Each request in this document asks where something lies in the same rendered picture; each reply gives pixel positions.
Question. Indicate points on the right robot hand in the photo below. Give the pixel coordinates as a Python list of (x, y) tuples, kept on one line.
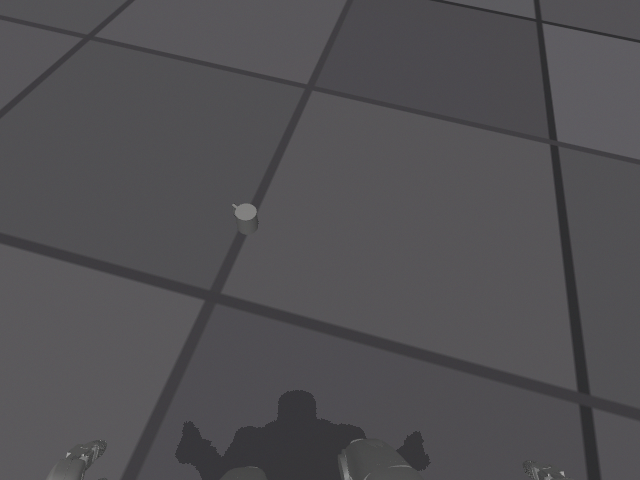
[(540, 471)]

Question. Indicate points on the mug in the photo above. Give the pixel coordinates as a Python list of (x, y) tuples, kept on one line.
[(246, 218)]

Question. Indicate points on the left robot hand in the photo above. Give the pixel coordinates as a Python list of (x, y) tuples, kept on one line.
[(77, 461)]

